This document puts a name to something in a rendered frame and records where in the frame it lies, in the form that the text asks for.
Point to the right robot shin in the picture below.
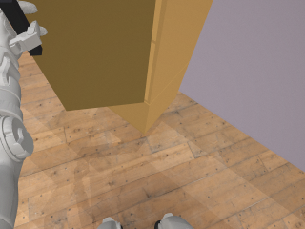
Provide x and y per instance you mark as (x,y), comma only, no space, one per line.
(167,215)

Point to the robot left hand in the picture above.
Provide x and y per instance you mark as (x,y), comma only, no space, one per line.
(25,41)

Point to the robot left forearm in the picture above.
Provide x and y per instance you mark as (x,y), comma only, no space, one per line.
(10,90)

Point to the cupboard door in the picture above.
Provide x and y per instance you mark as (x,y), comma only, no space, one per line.
(96,52)

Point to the handle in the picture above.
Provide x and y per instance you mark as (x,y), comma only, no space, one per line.
(18,21)

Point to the robot left upper arm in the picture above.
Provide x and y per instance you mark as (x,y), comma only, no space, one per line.
(15,145)

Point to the robot right thigh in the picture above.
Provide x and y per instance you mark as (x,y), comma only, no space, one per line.
(174,222)

